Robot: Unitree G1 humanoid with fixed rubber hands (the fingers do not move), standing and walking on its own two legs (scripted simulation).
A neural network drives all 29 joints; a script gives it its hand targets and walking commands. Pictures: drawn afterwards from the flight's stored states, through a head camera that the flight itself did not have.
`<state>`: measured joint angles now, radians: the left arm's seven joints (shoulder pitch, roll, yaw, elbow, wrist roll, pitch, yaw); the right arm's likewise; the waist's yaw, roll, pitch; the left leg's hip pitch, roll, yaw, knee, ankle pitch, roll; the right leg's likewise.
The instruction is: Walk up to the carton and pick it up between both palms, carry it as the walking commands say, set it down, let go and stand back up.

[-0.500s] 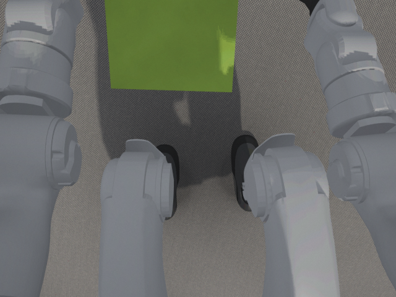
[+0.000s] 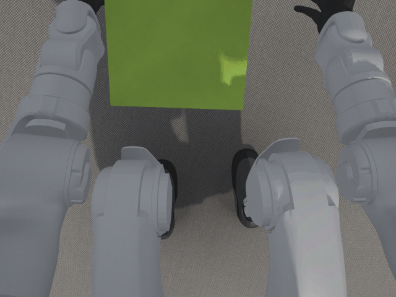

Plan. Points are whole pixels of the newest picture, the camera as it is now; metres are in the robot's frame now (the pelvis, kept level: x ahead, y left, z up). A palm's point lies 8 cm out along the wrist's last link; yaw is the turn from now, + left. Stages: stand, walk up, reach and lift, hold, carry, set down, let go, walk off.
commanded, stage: reach and lift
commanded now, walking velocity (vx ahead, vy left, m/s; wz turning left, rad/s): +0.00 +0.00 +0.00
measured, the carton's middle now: (181, 28) +0.51 +0.03 -0.25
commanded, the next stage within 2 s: none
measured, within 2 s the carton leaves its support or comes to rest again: leaves its support in 1.26 s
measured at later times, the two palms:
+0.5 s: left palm (109, 5) +0.53 +0.13 -0.19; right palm (321, 11) +0.51 -0.18 -0.18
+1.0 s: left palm (118, 1) +0.53 +0.12 -0.18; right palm (316, 5) +0.52 -0.17 -0.18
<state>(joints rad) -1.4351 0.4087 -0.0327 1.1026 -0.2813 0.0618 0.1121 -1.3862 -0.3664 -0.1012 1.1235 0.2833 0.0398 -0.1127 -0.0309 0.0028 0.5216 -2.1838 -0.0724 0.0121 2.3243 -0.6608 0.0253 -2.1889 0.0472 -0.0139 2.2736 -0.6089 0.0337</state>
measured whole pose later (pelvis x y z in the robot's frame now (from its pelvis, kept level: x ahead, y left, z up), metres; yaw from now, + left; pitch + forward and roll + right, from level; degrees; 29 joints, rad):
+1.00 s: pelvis +0.00 -0.01 -0.01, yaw +0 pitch +30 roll -1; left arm -1.48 0.25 0.03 1.24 -0.15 0.09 0.12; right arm -1.45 -0.28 -0.13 1.29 0.23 0.04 -0.14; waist -0.02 -0.02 0.42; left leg -2.22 -0.07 0.00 2.36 -0.67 0.01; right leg -2.24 0.05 -0.03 2.32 -0.60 0.01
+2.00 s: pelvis -0.02 -0.02 +0.03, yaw +2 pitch +26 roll -1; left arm -1.44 0.18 0.24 0.81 -0.01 0.31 0.12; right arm -1.37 -0.19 -0.29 0.78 0.08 0.31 -0.25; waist -0.02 0.00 0.53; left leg -2.06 -0.11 -0.03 2.20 -0.59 -0.03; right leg -2.06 0.11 0.01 2.17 -0.56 0.06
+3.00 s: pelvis -0.05 -0.01 +0.12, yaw +3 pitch +19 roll -2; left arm -1.33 0.08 0.35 0.64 0.11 0.42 0.11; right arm -1.30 -0.11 -0.41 0.62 -0.08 0.45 -0.18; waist -0.04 0.01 0.52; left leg -1.73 -0.12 -0.06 1.90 -0.51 -0.02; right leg -1.72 0.10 0.03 1.86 -0.48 0.05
